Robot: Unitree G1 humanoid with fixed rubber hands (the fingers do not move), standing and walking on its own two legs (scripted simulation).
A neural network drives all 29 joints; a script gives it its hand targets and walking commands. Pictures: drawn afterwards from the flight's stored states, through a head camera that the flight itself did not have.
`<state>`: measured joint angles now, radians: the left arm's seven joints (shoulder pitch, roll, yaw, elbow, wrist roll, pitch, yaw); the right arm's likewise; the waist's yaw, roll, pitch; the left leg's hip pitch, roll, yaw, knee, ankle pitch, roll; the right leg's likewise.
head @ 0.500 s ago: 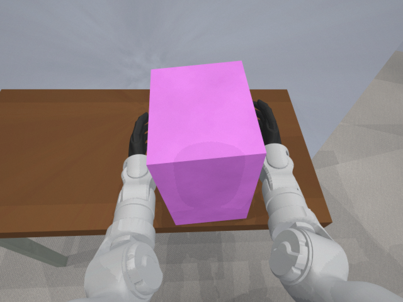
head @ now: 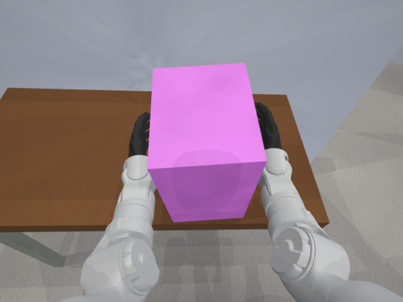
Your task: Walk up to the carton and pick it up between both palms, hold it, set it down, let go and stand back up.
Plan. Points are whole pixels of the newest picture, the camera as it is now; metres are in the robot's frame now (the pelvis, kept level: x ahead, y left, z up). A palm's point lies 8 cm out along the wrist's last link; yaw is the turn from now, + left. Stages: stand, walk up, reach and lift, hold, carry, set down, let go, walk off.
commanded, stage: reach and lift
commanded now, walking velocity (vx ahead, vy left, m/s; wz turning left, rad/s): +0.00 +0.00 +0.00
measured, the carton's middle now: (204, 153) +0.42 +0.00 +0.03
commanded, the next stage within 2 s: none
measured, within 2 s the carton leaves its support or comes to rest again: neither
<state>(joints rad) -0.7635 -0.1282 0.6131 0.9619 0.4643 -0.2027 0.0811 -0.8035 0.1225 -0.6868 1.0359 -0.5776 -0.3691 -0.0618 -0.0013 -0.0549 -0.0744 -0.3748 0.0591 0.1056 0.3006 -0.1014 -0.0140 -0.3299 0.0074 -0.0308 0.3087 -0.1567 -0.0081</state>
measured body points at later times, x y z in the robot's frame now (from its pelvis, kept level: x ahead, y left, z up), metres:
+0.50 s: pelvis -0.01 +0.00 +0.00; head +0.01 +0.03 +0.45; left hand +0.40 +0.15 +0.08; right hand +0.41 -0.12 +0.11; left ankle +0.02 +0.13 -0.75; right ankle -0.02 -0.11 -0.75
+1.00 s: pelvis -0.01 +0.00 +0.00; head -0.03 +0.04 +0.45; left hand +0.39 +0.16 +0.13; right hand +0.40 -0.11 +0.14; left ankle +0.02 +0.13 -0.75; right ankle -0.02 -0.11 -0.75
